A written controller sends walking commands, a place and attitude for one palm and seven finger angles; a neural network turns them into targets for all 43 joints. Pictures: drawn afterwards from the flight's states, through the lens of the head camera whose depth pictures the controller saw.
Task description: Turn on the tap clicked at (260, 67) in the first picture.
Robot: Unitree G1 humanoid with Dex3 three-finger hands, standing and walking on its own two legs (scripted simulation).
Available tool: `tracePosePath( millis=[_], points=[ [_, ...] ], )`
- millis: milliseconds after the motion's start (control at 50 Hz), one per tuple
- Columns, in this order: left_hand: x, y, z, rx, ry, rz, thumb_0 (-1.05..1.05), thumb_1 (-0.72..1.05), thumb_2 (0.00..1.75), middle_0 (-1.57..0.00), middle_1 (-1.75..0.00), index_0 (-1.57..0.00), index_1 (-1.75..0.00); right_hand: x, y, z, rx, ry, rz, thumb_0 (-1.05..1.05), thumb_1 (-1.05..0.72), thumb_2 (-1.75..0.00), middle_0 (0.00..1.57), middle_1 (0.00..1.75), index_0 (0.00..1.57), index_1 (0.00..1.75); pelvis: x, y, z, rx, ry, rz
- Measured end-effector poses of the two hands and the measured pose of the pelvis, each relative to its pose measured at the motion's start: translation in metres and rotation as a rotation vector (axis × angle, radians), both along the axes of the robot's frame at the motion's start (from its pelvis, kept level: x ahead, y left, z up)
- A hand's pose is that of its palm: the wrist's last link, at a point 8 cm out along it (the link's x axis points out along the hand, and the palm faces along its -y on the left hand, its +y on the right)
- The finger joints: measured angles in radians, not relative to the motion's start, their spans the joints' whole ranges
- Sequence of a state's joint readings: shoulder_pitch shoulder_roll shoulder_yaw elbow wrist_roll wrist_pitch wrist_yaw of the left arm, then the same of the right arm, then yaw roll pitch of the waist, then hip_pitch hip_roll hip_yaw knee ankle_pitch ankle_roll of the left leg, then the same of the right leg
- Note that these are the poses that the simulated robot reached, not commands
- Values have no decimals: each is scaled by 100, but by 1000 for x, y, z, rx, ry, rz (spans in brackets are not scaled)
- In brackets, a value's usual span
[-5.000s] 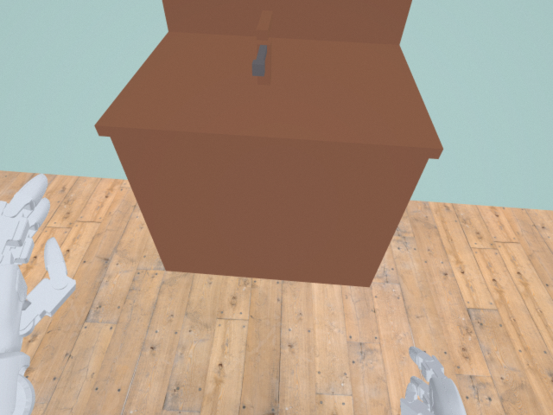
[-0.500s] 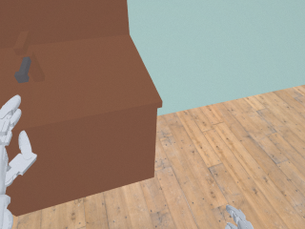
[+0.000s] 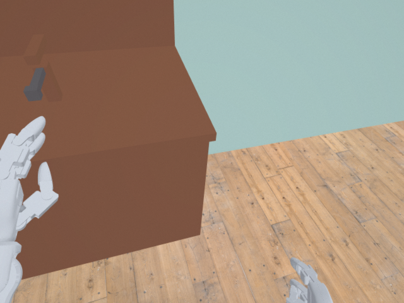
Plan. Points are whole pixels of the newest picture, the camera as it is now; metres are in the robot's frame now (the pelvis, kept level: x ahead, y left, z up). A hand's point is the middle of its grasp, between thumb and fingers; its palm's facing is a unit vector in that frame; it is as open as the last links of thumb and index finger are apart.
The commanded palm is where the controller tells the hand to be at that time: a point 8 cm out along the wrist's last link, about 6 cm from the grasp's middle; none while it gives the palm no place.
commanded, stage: shuffle to correct the standing spot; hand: left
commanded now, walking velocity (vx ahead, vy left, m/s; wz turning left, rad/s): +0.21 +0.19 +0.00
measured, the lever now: (33, 93) +0.52 +0.46 +0.12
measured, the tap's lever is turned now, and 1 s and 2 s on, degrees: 0 0 0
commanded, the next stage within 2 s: come to a stop and stand still in 1.12 s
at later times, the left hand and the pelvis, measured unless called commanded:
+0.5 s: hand (60, 157) +0.28 +0.26 +0.18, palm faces +0.35 -0.84 -0.42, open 7.4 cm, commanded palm +0.22 +0.30 +0.19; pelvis +0.06 +0.02 +0.00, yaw -1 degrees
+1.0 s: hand (60, 109) +0.39 +0.31 +0.19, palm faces +0.38 -0.80 -0.46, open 7.4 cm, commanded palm +0.32 +0.35 +0.19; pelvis +0.15 +0.08 -0.02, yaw -2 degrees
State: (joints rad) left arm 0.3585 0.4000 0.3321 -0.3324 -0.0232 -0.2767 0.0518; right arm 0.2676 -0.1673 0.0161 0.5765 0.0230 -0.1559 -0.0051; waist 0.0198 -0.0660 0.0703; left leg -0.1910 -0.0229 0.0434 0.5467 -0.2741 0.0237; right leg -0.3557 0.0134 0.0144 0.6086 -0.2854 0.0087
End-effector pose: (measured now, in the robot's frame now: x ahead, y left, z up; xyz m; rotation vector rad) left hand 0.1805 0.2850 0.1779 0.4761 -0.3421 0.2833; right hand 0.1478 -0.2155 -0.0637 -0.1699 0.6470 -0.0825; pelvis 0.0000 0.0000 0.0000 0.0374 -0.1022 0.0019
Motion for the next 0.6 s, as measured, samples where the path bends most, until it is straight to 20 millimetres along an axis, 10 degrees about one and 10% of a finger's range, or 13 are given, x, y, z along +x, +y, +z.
tracePosePath(
  millis=[220,380,600],
  points=[
    [-15,14,21,-41,-108,103,1,89,90,-21,-30,-21,-30,28,2,-3,-89,97,125,1,-90,-90,21,30,20,30,12,6,4,-12,79,54],
    [26,33,7,-5,-17,76,1,89,90,-21,-30,-21,-30,45,16,3,-31,-3,15,1,-90,-90,21,30,20,30,28,21,0,-19,88,1],
    [89,9,23,108,-74,-28,1,89,90,-22,-30,-22,-30,67,7,-31,-30,138,-6,1,-90,-90,21,30,20,30,74,20,-14,-74,118,1]
  ],
)
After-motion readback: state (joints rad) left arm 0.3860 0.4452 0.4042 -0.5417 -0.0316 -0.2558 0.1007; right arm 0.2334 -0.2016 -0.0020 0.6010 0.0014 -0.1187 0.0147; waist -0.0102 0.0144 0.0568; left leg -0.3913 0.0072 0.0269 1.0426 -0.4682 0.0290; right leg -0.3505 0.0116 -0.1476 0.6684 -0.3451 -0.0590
